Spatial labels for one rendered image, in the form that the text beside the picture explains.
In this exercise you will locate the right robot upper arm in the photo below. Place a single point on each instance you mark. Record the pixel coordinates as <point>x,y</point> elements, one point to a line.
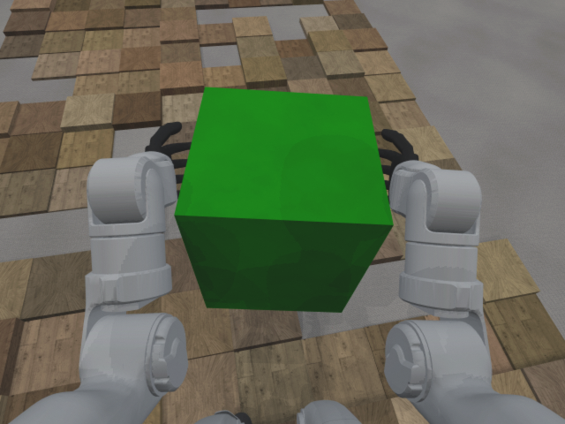
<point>443,369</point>

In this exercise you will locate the right robot forearm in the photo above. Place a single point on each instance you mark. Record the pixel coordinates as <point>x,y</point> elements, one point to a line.
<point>442,211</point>

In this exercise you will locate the left robot forearm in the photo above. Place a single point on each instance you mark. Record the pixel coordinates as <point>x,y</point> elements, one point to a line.
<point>126,201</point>

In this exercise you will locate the robot left shin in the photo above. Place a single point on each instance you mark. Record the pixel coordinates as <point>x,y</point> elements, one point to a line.
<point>227,412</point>

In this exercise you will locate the robot right hand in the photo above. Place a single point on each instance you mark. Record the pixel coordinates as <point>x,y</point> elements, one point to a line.
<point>406,149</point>

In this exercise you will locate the robot left hand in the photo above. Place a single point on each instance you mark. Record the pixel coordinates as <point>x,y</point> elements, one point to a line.
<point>159,138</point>

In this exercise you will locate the left robot upper arm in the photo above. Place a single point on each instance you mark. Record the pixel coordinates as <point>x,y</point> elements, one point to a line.
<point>128,363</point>

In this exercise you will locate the carton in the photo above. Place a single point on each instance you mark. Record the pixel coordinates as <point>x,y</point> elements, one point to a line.
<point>283,204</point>

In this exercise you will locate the right robot thigh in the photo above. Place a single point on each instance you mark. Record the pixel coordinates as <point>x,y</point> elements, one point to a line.
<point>326,412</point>

